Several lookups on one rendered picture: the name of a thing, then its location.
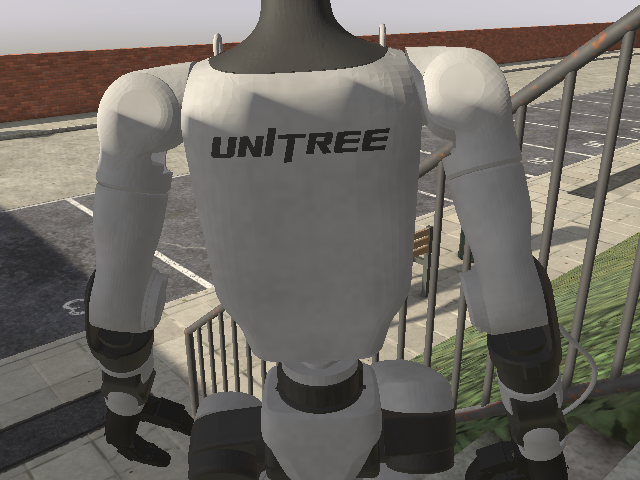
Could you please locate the right robot upper arm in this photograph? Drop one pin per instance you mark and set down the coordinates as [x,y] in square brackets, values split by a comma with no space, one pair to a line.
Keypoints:
[465,98]

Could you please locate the robot right forearm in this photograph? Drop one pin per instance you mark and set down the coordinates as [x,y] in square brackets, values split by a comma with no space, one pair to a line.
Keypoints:
[529,379]

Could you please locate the left robot thigh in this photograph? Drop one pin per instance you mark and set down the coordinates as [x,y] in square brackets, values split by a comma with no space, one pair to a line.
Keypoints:
[226,441]

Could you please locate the right robot thigh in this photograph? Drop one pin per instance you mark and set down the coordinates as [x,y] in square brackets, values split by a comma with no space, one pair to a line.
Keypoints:
[418,417]

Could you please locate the robot right hand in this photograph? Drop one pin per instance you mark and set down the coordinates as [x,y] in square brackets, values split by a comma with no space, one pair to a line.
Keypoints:
[495,462]

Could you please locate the robot left hand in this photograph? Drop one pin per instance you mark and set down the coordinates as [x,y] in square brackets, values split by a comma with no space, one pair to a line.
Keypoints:
[121,430]

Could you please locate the left robot upper arm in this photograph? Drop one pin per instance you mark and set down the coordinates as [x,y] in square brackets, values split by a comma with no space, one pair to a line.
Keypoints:
[138,121]

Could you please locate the robot left forearm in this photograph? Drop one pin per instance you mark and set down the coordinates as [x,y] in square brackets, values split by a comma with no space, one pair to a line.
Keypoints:
[125,361]

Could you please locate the robot thigh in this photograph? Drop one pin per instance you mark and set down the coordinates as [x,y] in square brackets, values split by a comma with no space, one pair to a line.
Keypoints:
[226,441]
[418,417]

